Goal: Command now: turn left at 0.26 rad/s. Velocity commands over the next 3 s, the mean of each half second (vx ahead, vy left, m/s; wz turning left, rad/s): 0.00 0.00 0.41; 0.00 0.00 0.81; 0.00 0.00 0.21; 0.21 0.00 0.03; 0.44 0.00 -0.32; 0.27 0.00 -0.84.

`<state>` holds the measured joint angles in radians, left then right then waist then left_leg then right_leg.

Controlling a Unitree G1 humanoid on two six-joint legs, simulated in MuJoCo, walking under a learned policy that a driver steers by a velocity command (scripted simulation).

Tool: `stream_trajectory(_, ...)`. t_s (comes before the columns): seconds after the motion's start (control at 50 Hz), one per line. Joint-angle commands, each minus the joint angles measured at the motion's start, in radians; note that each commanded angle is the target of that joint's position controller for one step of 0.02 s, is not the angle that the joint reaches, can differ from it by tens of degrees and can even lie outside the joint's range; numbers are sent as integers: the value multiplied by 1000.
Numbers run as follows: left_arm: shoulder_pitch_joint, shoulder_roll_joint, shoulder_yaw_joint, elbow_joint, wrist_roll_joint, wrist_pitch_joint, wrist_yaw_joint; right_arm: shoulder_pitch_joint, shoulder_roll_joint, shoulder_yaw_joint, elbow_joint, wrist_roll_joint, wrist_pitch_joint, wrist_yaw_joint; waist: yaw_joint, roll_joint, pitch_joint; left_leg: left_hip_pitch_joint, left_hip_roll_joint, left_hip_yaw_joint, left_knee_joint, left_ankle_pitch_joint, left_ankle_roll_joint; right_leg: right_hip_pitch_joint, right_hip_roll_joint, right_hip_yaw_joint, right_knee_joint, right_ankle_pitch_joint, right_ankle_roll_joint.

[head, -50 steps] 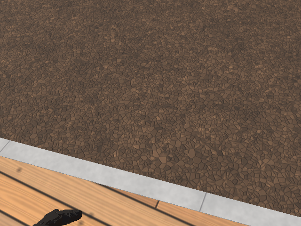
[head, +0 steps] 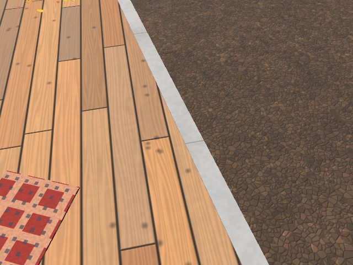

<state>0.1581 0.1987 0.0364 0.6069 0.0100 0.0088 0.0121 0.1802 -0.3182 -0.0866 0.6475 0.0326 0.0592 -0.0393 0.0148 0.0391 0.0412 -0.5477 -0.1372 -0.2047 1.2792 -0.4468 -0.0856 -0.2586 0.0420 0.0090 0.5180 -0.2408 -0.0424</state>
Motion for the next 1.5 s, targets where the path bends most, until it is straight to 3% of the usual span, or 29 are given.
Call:
stream_trajectory(0.02,-95,79,8,-98,0,-16,10,-17,-29,-3,-59,4,-15,-5,-12,-136,-47,-63,64,34,-37,45,-32,89,-211,235,-203,89,-172)
stream_trajectory(0.1,-38,120,26,-69,-12,-2,14,-48,31,36,-54,-13,-31,7,31,-224,-105,140,155,155,-468,-27,-35,118,-186,191,-175,122,-164)
stream_trajectory(0.18,26,128,30,-34,-39,10,13,36,-11,24,0,-17,-47,22,0,-203,-93,331,144,173,-876,272,43,66,-208,221,-114,210,-138)
stream_trajectory(0.2,42,148,39,-33,-41,0,13,34,-74,13,-17,-30,-54,25,5,-141,-104,364,193,94,-864,380,88,40,-193,182,-59,209,-84)
stream_trajectory(0.22,53,123,34,-61,-12,-9,14,26,-180,-13,-23,-28,-55,23,56,88,-144,408,303,-40,-820,579,162,-27,-103,62,54,108,-25)
stream_trajectory(0.24,-20,97,29,-86,8,-19,21,-2,-130,-10,-14,-17,-53,28,27,222,-106,311,333,-118,-863,474,249,-46,-30,-38,77,-34,45)
stream_trajectory(0.26,-79,122,42,-93,2,-20,27,-34,-85,1,-47,-30,-53,33,-4,191,-66,297,341,-174,-892,444,267,-73,-18,-31,111,-55,59)
stream_trajectory(0.36,-100,87,58,-119,-24,-27,6,-15,-104,-20,-54,-19,-45,19,-29,175,-96,460,351,-308,-855,699,320,-245,16,35,282,-345,46)
stream_trajectory(0.46,-1,100,70,-62,-27,-36,-28,-142,-110,-33,-85,27,4,0,40,102,-155,339,237,-275,-790,528,218,48,42,4,-113,66,53)
stream_trajectory(0.48,51,141,86,-45,-21,-30,-22,-125,-73,-24,-89,17,2,-4,44,30,-180,202,189,-239,-707,314,170,216,-50,71,-152,140,26)
stream_trajectory(0.5,56,224,99,-63,-9,-19,-9,-45,4,-7,-80,-6,2,-2,6,-250,-171,-16,44,-62,-449,-72,91,326,-305,327,-198,251,-79)
stream_trajectory(0.52,27,222,93,-84,27,-27,-14,-2,-94,-41,-77,-11,-7,0,-17,-312,-123,-91,45,-13,-235,-231,42,179,-469,511,-242,292,-215)
stream_trajectory(0.54,-53,173,76,-111,16,-33,-8,17,-163,-66,-56,-4,-8,5,-48,-211,-67,-94,116,11,-67,-162,12,117,-450,430,-250,242,-231)
stream_trajectory(0.58,-146,131,60,-135,-5,-28,7,32,-144,-71,-26,0,9,7,-64,-120,-32,-112,148,46,40,-10,-13,72,-313,229,-233,98,-153)
stream_trajectory(0.7,-32,168,61,-94,19,-8,37,-92,-72,-30,-112,1,14,32,27,-138,-73,-180,223,146,-60,89,-65,210,-326,36,-224,272,-198)
stream_trajectory(0.78,-29,222,83,-74,10,-2,26,-101,-57,-14,-138,-21,13,52,39,-159,-104,-89,271,188,-268,60,-49,223,-367,-59,-208,272,-192)
stream_trajectory(0.88,-34,245,93,-32,-24,-3,4,-42,-61,-19,-135,-16,13,55,13,-185,-118,143,196,301,-550,76,32,137,-392,-132,-100,304,-122)
stream_trajectory(0.92,9,197,76,16,-40,-1,-2,99,-96,-42,-93,-29,4,36,-55,-94,-152,418,144,268,-820,325,106,7,-328,-204,101,249,-14)
stream_trajectory(0.94,-24,139,51,-19,-5,-6,-8,186,-228,-79,-97,-37,-9,17,-75,165,-170,653,367,-68,-866,751,202,-296,-213,-273,429,-135,88)
stream_trajectory(0.96,-70,127,42,-72,4,-12,-5,116,-288,-79,-126,-67,-24,14,-47,299,-221,608,575,-287,-846,945,435,-487,-115,-144,689,-464,141)
stream_trajectory(0.98,-140,195,59,-62,-18,-8,3,107,-210,-58,-140,-76,-46,30,-120,159,-263,557,537,-226,-871,842,459,-478,-121,-24,781,-435,130)
stream_trajectory(1.02,-121,183,59,-33,-25,1,17,15,-135,-28,-122,-51,-58,27,-55,77,-175,459,424,-77,-877,627,344,-457,-141,5,731,-277,99)
stream_trajectory(1.08,-34,189,63,11,-12,14,15,-73,-74,5,-126,-45,-57,15,7,89,-169,351,362,10,-891,653,307,-322,-118,-5,698,-120,116)
stream_trajectory(1.28,-50,131,25,17,-17,7,5,-52,-45,22,-57,-50,-51,19,-22,90,-105,314,334,-43,-879,422,308,-79,-96,-12,78,-103,84)
stream_trajectory(1.32,-12,134,15,32,12,-6,1,-12,-9,35,-30,-50,-59,21,-2,27,-126,253,281,-24,-867,331,231,104,-131,30,-99,193,56)
stream_trajectory(1.34,-3,195,23,23,25,-9,4,29,-8,35,-21,-66,-70,25,-35,-65,-152,219,217,25,-831,219,181,166,-205,92,-56,374,28)
stream_trajectory(1.36,-32,213,31,40,12,-11,-5,64,-7,29,-10,-62,-74,27,-72,-181,-150,270,164,95,-855,191,141,75,-200,76,-25,220,-7)
stream_trajectory(1.4,-59,135,12,29,7,-18,-14,-31,-34,20,-6,-59,-66,24,-8,-132,-95,300,160,100,-826,234,129,11,-156,48,-41,115,23)
stream_trajectory(1.5,-19,122,-1,59,0,-32,-9,9,6,21,21,-59,-47,19,-5,-93,-81,326,167,92,-835,325,149,19,-143,30,-36,126,42)
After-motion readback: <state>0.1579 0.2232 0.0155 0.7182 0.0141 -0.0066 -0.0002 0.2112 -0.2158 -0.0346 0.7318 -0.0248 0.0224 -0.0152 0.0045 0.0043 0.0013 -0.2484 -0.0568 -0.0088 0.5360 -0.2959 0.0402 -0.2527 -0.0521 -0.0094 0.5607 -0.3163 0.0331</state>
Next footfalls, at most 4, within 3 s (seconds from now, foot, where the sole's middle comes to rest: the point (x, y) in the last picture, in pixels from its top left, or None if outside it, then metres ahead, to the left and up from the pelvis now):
0.20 left None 0.01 0.16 -0.77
0.48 right None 0.04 -0.07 -0.77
0.92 left None -0.07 0.18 -0.77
1.32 right None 0.07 0.00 -0.77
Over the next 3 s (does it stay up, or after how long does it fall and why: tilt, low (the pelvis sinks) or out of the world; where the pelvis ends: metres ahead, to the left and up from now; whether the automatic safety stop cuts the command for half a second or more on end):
stays up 0.28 0.43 0.01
